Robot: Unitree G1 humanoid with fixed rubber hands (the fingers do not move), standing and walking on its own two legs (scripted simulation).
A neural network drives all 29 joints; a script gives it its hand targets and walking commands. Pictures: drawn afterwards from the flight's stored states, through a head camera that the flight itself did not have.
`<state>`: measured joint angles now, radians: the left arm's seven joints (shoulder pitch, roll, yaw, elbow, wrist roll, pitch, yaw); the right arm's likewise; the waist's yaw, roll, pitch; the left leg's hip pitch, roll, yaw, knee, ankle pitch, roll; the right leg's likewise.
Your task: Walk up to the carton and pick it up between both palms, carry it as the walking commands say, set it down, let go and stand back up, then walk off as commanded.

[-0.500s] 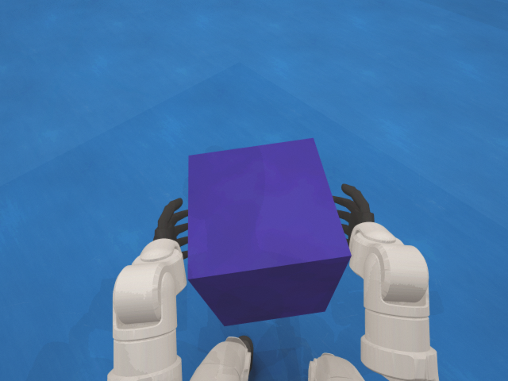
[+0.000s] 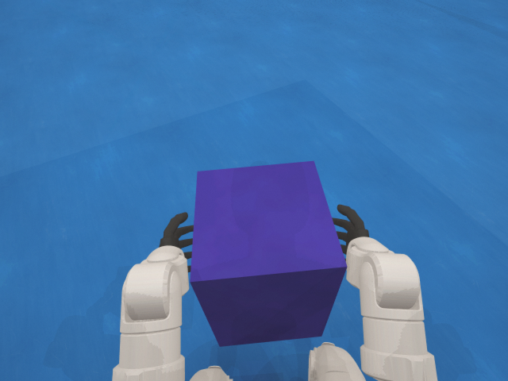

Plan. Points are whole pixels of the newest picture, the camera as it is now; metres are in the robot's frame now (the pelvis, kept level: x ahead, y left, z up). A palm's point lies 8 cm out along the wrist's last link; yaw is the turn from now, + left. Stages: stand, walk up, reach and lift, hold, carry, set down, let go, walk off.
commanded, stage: carry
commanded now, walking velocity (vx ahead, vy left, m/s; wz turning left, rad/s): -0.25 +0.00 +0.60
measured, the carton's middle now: (263, 259) +0.30 +0.00 +0.00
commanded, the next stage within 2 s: none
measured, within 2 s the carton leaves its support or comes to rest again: neither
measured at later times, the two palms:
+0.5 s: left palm out of the picture -0.01 +0.21 +0.09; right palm out of the picture +0.05 -0.06 +0.09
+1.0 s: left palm out of the picture -0.32 +0.20 +0.09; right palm out of the picture -0.18 -0.04 +0.08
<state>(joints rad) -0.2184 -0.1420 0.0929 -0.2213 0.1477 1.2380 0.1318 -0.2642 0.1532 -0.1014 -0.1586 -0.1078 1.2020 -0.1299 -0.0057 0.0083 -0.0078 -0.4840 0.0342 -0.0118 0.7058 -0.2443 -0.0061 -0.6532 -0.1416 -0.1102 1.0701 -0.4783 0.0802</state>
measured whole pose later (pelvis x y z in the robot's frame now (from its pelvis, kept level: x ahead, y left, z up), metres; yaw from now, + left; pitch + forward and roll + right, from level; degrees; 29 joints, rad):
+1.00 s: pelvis -0.48 -0.05 +0.01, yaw +30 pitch +1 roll +1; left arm -0.18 -0.14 0.05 -0.23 0.06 1.22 0.18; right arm -0.20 0.14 -0.11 -0.24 -0.10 1.22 -0.12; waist 0.00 0.02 -0.05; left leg -0.54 0.01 0.01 1.02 -0.38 -0.06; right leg -0.41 -0.10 -0.13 0.63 -0.23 0.00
